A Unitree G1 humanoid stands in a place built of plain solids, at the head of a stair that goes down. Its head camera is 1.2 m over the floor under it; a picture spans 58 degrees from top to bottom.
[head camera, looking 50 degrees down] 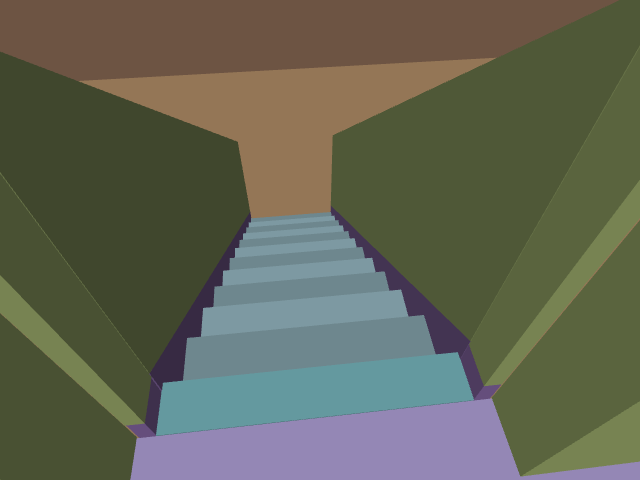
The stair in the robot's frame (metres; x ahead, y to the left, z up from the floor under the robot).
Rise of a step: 0.20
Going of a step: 0.24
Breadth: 0.86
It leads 6 degrees to the left of straight ahead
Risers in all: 12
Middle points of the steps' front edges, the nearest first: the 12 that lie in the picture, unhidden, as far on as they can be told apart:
0.53 0.02 0.00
0.77 0.04 -0.20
1.01 0.07 -0.40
1.25 0.10 -0.60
1.50 0.12 -0.79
1.74 0.15 -0.99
1.98 0.18 -1.19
2.22 0.20 -1.39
2.46 0.23 -1.59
2.71 0.26 -1.79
2.95 0.28 -1.99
3.19 0.31 -2.19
